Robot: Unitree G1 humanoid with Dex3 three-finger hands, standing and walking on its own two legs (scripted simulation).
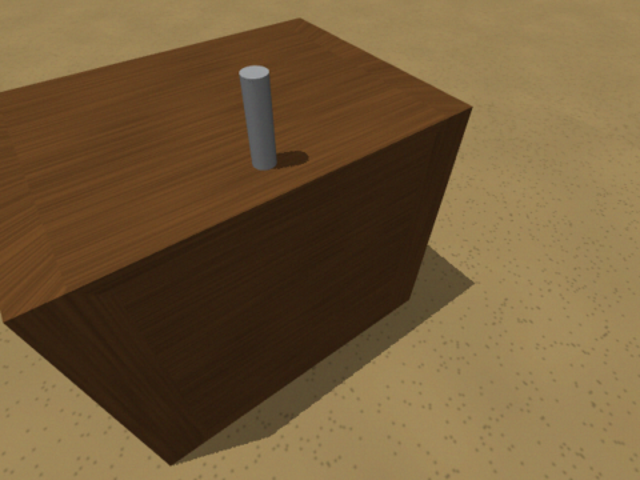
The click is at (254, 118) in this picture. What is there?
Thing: slim round
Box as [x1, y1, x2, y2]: [239, 66, 276, 169]
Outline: 248,66 239,71 252,164 254,167 258,169 268,169 273,167 276,163 268,70 262,66
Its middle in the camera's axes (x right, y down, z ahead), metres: -0.10 -0.21 +0.68
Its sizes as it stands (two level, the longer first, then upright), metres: 0.048 0.048 0.176
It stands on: a support 0.80 m high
